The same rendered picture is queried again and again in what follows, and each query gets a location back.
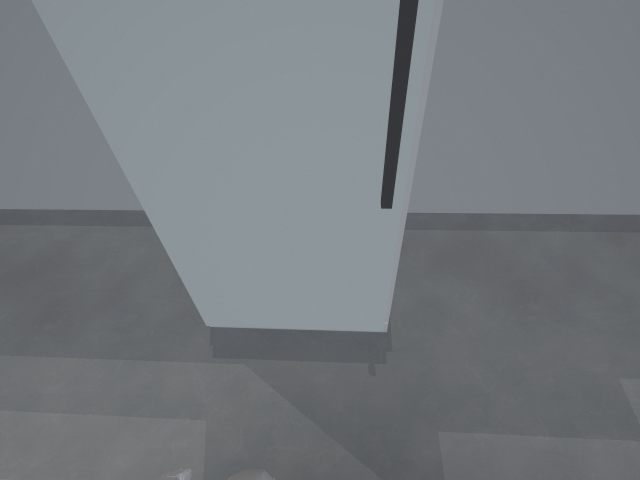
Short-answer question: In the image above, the fridge door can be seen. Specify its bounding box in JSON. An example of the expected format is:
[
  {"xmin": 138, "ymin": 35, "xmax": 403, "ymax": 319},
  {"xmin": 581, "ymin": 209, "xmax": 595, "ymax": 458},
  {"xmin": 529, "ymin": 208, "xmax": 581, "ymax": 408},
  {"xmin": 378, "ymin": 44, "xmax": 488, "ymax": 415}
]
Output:
[{"xmin": 31, "ymin": 0, "xmax": 435, "ymax": 331}]

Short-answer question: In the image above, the handle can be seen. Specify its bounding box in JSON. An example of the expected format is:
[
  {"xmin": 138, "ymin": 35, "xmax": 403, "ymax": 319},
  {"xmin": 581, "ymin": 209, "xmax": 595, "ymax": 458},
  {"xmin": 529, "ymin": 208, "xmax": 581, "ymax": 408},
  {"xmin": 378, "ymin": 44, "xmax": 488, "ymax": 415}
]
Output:
[{"xmin": 381, "ymin": 0, "xmax": 419, "ymax": 209}]

